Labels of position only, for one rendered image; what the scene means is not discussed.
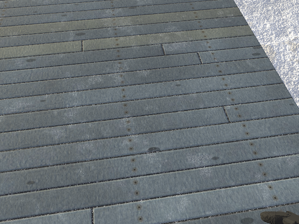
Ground right robot hand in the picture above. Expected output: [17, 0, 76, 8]
[260, 211, 299, 224]

